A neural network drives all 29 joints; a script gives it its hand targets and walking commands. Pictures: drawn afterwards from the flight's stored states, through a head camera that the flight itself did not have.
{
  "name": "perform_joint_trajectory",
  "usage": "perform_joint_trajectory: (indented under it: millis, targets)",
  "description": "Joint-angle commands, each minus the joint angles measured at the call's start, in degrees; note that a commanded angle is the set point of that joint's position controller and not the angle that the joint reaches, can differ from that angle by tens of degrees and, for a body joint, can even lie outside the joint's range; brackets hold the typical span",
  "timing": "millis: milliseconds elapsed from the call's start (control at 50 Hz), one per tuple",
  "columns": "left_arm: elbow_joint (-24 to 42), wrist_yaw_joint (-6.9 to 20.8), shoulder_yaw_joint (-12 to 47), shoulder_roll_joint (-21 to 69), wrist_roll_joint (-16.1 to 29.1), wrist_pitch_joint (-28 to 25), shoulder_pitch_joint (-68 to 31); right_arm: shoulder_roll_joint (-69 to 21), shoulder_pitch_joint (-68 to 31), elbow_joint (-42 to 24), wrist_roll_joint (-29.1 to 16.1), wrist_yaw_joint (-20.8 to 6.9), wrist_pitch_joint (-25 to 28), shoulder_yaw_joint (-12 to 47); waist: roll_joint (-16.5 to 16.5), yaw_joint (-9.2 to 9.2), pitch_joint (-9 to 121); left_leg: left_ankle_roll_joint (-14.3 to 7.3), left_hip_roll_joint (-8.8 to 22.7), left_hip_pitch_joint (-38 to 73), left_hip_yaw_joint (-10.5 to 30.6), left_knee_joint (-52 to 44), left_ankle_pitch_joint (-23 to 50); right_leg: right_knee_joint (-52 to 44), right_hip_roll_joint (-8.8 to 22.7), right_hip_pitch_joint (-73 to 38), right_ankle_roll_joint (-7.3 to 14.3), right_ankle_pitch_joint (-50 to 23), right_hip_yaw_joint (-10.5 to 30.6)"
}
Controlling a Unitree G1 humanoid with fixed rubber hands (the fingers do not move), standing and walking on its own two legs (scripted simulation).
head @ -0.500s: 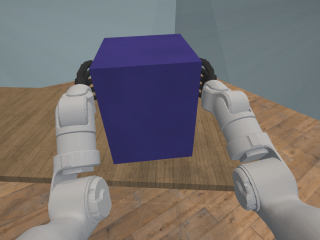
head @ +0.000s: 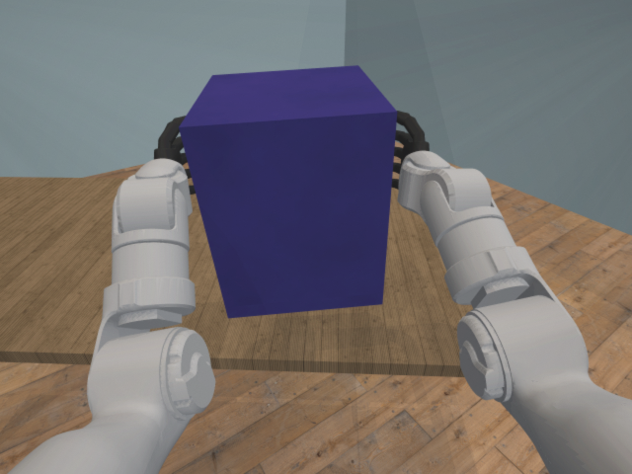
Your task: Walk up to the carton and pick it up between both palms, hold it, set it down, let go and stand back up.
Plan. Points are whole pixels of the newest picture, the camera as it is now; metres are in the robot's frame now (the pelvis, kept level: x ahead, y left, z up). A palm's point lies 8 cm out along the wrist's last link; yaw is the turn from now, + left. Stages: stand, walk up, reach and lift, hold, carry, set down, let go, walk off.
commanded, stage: hold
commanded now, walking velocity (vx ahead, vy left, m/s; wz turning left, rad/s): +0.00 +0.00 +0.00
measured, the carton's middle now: (295, 187) +0.40 +0.00 +0.25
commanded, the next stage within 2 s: none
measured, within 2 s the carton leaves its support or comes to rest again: neither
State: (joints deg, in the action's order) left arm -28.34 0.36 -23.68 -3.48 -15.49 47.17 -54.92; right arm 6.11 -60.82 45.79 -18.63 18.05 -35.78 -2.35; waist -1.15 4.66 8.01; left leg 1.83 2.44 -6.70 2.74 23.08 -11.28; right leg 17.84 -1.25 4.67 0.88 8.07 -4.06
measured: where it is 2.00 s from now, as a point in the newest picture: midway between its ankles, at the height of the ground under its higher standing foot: outside the picture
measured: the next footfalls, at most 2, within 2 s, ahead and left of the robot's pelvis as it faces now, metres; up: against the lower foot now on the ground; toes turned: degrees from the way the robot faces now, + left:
none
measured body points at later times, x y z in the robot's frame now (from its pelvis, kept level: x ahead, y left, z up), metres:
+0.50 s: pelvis +0.01 +0.01 +0.00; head -0.07 +0.03 +0.44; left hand +0.39 +0.17 +0.27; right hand +0.40 -0.12 +0.27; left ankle +0.02 +0.14 -0.75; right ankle +0.03 -0.11 -0.75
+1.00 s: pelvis +0.01 +0.01 +0.00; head -0.09 +0.02 +0.44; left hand +0.38 +0.17 +0.28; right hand +0.38 -0.13 +0.28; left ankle +0.02 +0.14 -0.75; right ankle +0.03 -0.11 -0.75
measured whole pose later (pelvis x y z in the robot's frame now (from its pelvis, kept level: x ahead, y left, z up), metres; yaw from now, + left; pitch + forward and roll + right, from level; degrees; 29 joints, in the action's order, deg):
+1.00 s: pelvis +0.01 +0.01 +0.00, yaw +0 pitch -7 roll -2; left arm -17.3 0.3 -22.9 -0.9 -17.0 50.9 -50.0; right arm 6.2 -56.3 38.8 -20.7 18.1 -36.6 -0.5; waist -0.9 5.2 5.8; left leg 1.4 2.1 -4.2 3.0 24.4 -12.8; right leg 16.9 -1.0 1.0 0.1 8.4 -4.1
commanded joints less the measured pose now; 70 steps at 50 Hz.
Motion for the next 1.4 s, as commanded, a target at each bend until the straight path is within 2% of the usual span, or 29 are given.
perform_joint_trajectory:
  millis: [0, 40, 120, 200, 240, 260, 280, 300, 340, 380, 400, 460, 520, 600, 620, 700, 800, 980, 1000, 1020, 1040, 1060, 1120, 1180, 1200, 1220, 1260, 1360, 1380]
  targets:
    - [9.3, 6.5, 23.1, 35.5, 10.1, -3.9, -47.1, -40.3, -50.8, -21.4, -9.9, -7.2, 3.5, 14.5, -1.2, 0.21, 22.5, 0.8, -4.9, -0.4, -1.7, -3.4, 10.1, -1.1, -3.4, -13.1, -4.1, -10.8, 2.7]
    - [10.1, 7.1, 23.3, 34.7, 10.2, -3.2, -45.5, -40.4, -49.9, -22.6, -11.2, -6.9, 3.2, 15.4, 0.5, -0.03, 22.5, 0.5, -5.3, 1.3, -1.6, -2.6, 12.4, -1.3, -3.3, -13.0, -4.4, -12.7, 2.7]
    - [12.2, 7.4, 24.0, 34.0, 10.2, -2.2, -43.6, -39.7, -48.1, -25.7, -12.0, -6.1, 2.6, 17.9, 0.8, 0.33, 21.2, 0.7, -5.8, 2.2, -1.5, -1.7, 14.0, -0.8, -3.1, -13.0, -4.7, -15.3, 3.4]
    - [17.7, 7.6, 27.6, 36.3, 12.2, -1.9, -46.0, -40.1, -48.9, -28.9, -12.8, -5.9, 2.8, 18.3, -1.2, 0.61, 23.8, 0.9, -5.9, 2.0, -1.4, -2.2, 12.9, -0.7, -3.3, -14.2, -4.6, -13.1, 2.2]
    - [17.9, 7.2, 28.2, 35.9, 12.0, -1.9, -47.0, -39.6, -49.2, -27.9, -12.8, -6.3, 2.7, 16.7, -3.8, 1.26, 23.6, 1.9, -5.8, 1.8, -1.7, -2.0, 12.5, -0.6, -3.5, -13.1, -4.3, -11.6, 2.4]
    - [17.7, 6.8, 28.6, 36.7, 12.2, -1.8, -47.0, -38.9, -49.1, -28.8, -12.2, -6.4, 2.7, 17.1, -3.0, 1.71, 23.6, 1.6, -5.3, 1.4, -1.0, -2.2, 11.5, -0.8, -3.6, -13.0, -4.0, -10.9, 2.5]
    - [18.4, 6.6, 29.7, 37.1, 11.7, -1.3, -45.7, -37.9, -47.5, -29.1, -12.2, -6.5, 2.5, 16.9, -5.0, 1.97, 23.3, 2.5, -5.1, 1.9, -1.0, -2.1, 13.2, -0.3, -4.0, -13.5, -3.6, -11.7, 2.3]
    - [19.4, 6.6, 29.4, 36.3, 12.3, -1.5, -46.0, -38.6, -48.6, -29.7, -12.2, -6.4, 2.6, 17.4, -3.1, 1.3, 24.6, 2.0, -5.3, 1.5, -1.1, -1.8, 13.5, -0.2, -3.6, -14.5, -3.8, -12.1, 2.1]
    - [21.2, 6.3, 30.2, 37.3, 12.5, -0.8, -44.9, -37.7, -47.4, -30.1, -12.9, -6.4, 2.5, 18.1, -4.0, 1.76, 24.5, 2.5, -4.9, 3.4, -1.0, -1.2, 17.6, -0.5, -4.0, -14.6, -3.4, -14.7, 2.2]
    - [19.7, 6.7, 28.7, 36.6, 11.1, -0.2, -43.0, -37.9, -46.8, -29.7, -12.8, -6.5, 1.9, 18.8, -1.9, 1.23, 21.9, 2.4, -5.2, 3.8, -0.9, -1.3, 17.1, -0.5, -3.9, -14.2, -4.0, -14.9, 2.4]
    - [18.3, 7.1, 27.6, 36.1, 11.0, -0.1, -43.3, -37.0, -45.3, -28.0, -12.6, -6.5, 1.7, 18.0, -1.5, 2.1, 20.6, 2.5, -4.9, 2.9, -1.1, -2.0, 15.1, -1.2, -3.6, -13.5, -3.9, -13.2, 2.4]
    - [21.3, 7.3, 29.6, 36.8, 11.2, 0.0, -43.3, -38.0, -46.3, -29.7, -11.9, -6.9, 2.5, 17.9, -3.5, 1.74, 22.8, 2.2, -4.8, 2.8, -1.3, -2.6, 15.3, -0.3, -3.7, -14.9, -3.7, -12.9, 1.2]
    - [20.7, 7.0, 29.1, 37.0, 11.0, 0.4, -41.7, -37.3, -46.6, -30.7, -12.5, -7.0, 2.6, 18.8, -3.0, 0.92, 24.0, 3.3, -4.8, 4.2, -1.3, -1.2, 18.9, 0.2, -4.3, -15.7, -4.0, -15.4, 1.6]
    - [20.5, 7.4, 28.8, 36.7, 10.1, 1.2, -41.2, -37.3, -46.1, -30.9, -12.0, -7.0, 2.3, 19.0, -2.8, 1.02, 21.7, 2.9, -4.5, 4.0, -1.5, -1.6, 18.8, 0.0, -3.9, -15.6, -3.5, -14.9, 1.4]
    - [20.6, 7.5, 29.1, 36.3, 10.4, 1.3, -41.1, -36.2, -44.6, -29.5, -12.2, -7.2, 2.2, 18.2, -3.1, 2.28, 20.6, 3.2, -4.2, 3.5, -1.3, -2.1, 18.0, -0.7, -4.0, -15.2, -3.5, -14.6, 1.5]
    - [18.2, 7.8, 28.4, 37.6, 9.8, 1.0, -42.0, -36.8, -46.1, -27.9, -11.0, -7.6, 2.2, 17.1, -3.2, 1.72, 19.2, 3.1, -4.2, 2.2, -1.2, -2.6, 14.7, -0.6, -4.2, -14.2, -3.5, -11.4, 1.2]
    - [19.7, 7.6, 27.9, 36.3, 10.0, 0.5, -41.7, -37.4, -46.4, -29.9, -11.7, -7.2, 2.7, 18.3, -2.4, 0.9, 22.6, 2.9, -4.9, 4.1, -1.2, -1.7, 17.5, -0.2, -4.1, -15.5, -3.7, -14.7, 1.4]
    - [13.0, 7.8, 26.1, 36.9, 9.8, -1.0, -44.1, -39.4, -49.3, -26.0, -9.5, -7.6, 3.0, 15.4, -1.2, 1.02, 18.8, 1.0, -4.6, -0.8, -1.8, -4.0, 7.3, -1.6, -3.6, -13.4, -3.6, -6.5, 1.6]
    - [13.6, 7.7, 25.6, 36.7, 9.1, -1.0, -44.4, -39.1, -49.8, -26.2, -9.9, -7.6, 3.2, 15.4, -2.2, 0.31, 20.2, 0.7, -5.0, -1.5, -2.1, -3.5, 7.9, -1.2, -3.4, -14.6, -3.8, -8.2, 2.0]
    - [12.6, 7.9, 25.3, 36.5, 9.6, -1.1, -44.4, -39.7, -50.1, -25.4, -9.9, -7.5, 3.1, 15.5, -0.9, 0.96, 18.5, 0.7, -4.6, -0.8, -1.6, -3.6, 7.7, -1.4, -3.3, -13.3, -3.5, -7.6, 1.7]
    - [12.5, 7.8, 25.0, 35.3, 9.3, -1.3, -43.9, -39.0, -48.7, -24.2, -9.8, -7.4, 3.0, 15.3, -1.7, 0.14, 18.8, 1.1, -4.5, -0.6, -1.9, -3.4, 9.0, -0.8, -3.4, -14.1, -3.8, -8.5, 1.6]
    - [11.9, 8.0, 25.4, 36.1, 9.0, -1.1, -44.4, -39.0, -48.4, -23.2, -9.8, -7.2, 2.9, 14.9, -2.4, 0.53, 18.4, 1.4, -4.9, -1.0, -1.8, -3.8, 8.3, -1.3, -3.4, -13.9, -4.0, -8.6, 1.7]
    - [11.2, 8.2, 23.7, 34.3, 9.3, -1.5, -44.2, -39.5, -48.9, -23.8, -10.1, -7.1, 3.0, 15.7, -0.3, 0.01, 19.4, 0.7, -4.8, -0.8, -2.1, -2.9, 8.9, -0.8, -3.3, -14.4, -4.1, -9.6, 2.0]
    - [11.5, 8.3, 25.1, 36.6, 10.6, -2.0, -46.5, -40.5, -50.7, -23.4, -10.0, -7.1, 3.3, 15.2, -2.4, 0.36, 20.1, 1.2, -5.1, -1.0, -1.7, -3.9, 7.4, -1.1, -2.8, -13.8, -3.8, -8.4, 2.1]
    - [10.8, 8.0, 24.8, 36.5, 10.5, -2.0, -46.8, -39.2, -50.5, -22.7, -9.7, -7.2, 3.4, 14.9, -1.2, 1.1, 19.2, 1.0, -4.9, -1.0, -1.4, -3.9, 6.5, -1.3, -3.2, -12.1, -3.8, -6.9, 1.7]
    - [7.7, 8.0, 23.7, 35.9, 9.2, -1.8, -46.2, -38.2, -51.1, -21.2, -9.4, -7.2, 3.3, 13.6, -2.4, 0.94, 17.0, 0.6, -4.9, -2.5, -1.8, -4.3, 4.1, -1.9, -3.1, -11.4, -3.7, -4.6, 2.1]
    - [7.5, 8.3, 23.0, 36.1, 10.0, -2.3, -45.2, -39.3, -50.6, -21.8, -9.0, -7.2, 3.4, 13.5, -0.5, 0.58, 16.5, 0.6, -4.6, -3.8, -1.6, -4.5, 3.6, -1.8, -2.9, -12.6, -3.9, -4.2, 2.3]
    - [8.4, 7.6, 23.9, 35.9, 10.3, -3.1, -48.5, -39.6, -51.0, -20.5, -8.9, -7.3, 3.0, 12.5, -2.8, 1.49, 19.1, 0.9, -4.9, -2.3, -1.9, -4.2, 3.4, -1.5, -3.1, -12.2, -3.8, -4.7, 2.6]
    - [7.2, 7.6, 23.1, 35.3, 10.0, -3.1, -47.3, -39.6, -50.3, -20.8, -8.9, -7.3, 3.0, 12.9, -1.6, 0.82, 18.5, 0.6, -4.8, -2.9, -1.9, -4.2, 3.5, -1.5, -3.1, -11.9, -3.9, -4.9, 2.6]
